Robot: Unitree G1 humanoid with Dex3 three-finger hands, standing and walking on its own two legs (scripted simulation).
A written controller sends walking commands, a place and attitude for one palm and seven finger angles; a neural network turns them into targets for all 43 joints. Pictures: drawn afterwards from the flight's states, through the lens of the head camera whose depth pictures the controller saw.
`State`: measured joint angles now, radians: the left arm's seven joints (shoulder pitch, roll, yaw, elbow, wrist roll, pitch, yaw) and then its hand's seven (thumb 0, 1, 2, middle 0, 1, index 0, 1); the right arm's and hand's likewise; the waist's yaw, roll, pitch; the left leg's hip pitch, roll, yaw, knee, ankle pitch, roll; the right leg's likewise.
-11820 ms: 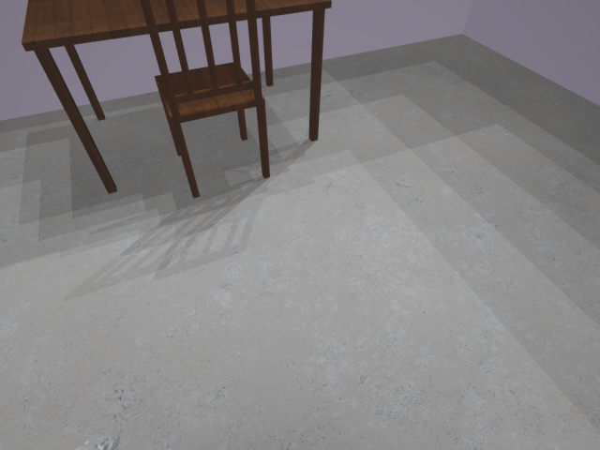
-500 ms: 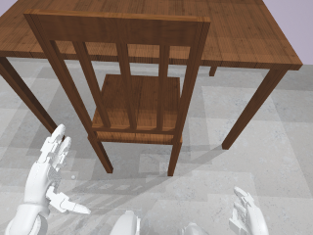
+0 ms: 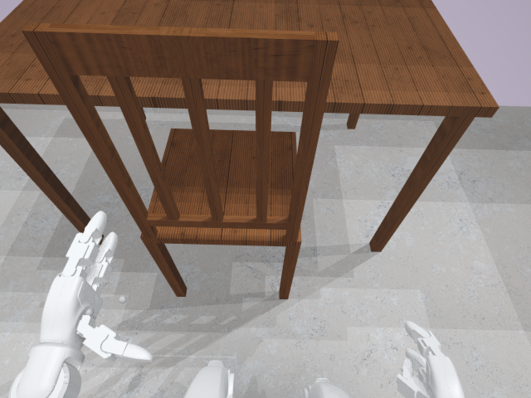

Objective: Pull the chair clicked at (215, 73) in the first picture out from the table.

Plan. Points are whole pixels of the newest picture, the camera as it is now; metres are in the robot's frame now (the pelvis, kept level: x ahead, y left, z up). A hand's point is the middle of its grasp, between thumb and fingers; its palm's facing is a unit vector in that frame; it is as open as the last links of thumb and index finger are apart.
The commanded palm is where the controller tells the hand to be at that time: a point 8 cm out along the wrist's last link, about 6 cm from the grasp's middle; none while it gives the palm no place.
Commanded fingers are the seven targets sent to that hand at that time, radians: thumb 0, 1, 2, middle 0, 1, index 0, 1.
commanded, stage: raise the hand toward the chair's back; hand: left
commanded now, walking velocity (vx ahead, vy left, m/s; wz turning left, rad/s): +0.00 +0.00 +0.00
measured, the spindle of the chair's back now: (207, 164) +0.50 +0.13 +0.02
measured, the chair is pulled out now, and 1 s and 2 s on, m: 0.00 0.00 0.00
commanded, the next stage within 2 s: aim the fingers beside a spindle in 0.04 s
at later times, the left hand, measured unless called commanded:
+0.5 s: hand (130, 288) +0.26 +0.20 +0.03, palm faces +0.00 -1.00 -0.05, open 16.9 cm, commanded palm +0.25 +0.26 +0.03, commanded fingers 0.00 -0.50 0.30 -0.06 -0.08 -0.06 -0.08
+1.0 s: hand (152, 256) +0.32 +0.19 +0.01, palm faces -0.01 -1.00 -0.05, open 16.9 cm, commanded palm +0.30 +0.25 +0.01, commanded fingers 0.00 -0.50 0.30 -0.06 -0.08 -0.06 -0.08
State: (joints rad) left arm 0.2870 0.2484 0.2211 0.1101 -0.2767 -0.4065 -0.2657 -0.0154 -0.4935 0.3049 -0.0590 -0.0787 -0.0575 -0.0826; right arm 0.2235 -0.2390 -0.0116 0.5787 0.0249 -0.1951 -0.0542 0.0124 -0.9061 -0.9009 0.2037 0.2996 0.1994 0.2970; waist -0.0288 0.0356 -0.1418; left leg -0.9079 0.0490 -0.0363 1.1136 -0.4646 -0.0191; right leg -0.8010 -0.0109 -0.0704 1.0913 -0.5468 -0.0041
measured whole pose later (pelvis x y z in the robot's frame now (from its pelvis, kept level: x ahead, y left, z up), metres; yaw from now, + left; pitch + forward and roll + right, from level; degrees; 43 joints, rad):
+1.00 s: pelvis -0.01 +0.01 -0.02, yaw -1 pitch +19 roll -2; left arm -0.06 0.26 0.22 0.37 -0.22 -0.42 -0.23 -0.02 -0.49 0.30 -0.06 -0.08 -0.06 -0.08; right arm 0.23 -0.25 0.00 0.59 0.01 -0.15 -0.04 0.01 -0.91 -0.90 0.20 0.30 0.20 0.30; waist -0.05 0.03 -0.15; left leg -1.05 0.05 -0.02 1.20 -0.48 -0.01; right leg -0.95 -0.01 -0.05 1.19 -0.57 0.00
